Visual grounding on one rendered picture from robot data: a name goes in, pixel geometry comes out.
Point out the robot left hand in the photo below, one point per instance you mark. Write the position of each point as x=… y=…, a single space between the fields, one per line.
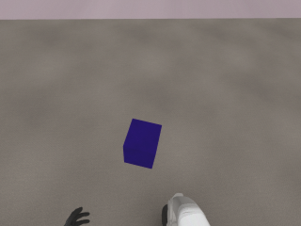
x=76 y=214

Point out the carton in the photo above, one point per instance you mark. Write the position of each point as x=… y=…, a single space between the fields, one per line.
x=141 y=142

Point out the robot right thigh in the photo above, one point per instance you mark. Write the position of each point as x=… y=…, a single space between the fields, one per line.
x=185 y=212

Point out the robot right shin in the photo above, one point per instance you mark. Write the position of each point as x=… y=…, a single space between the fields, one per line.
x=169 y=223

